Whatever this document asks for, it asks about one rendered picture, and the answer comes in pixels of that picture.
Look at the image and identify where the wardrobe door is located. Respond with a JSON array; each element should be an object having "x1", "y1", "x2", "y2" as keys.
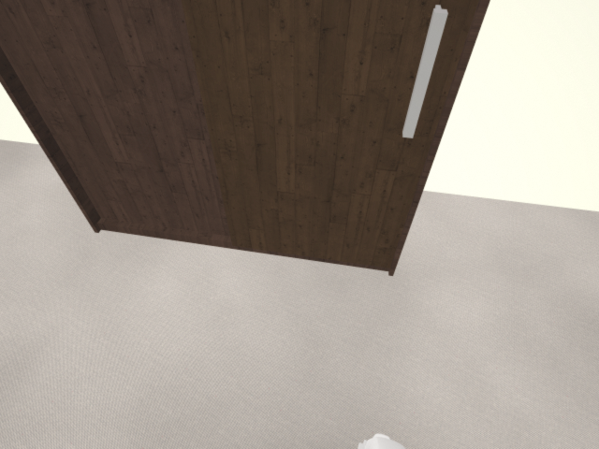
[
  {"x1": 0, "y1": 0, "x2": 230, "y2": 236},
  {"x1": 182, "y1": 0, "x2": 479, "y2": 268}
]

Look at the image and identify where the handle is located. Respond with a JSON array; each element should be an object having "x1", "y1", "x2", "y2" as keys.
[{"x1": 402, "y1": 5, "x2": 448, "y2": 138}]

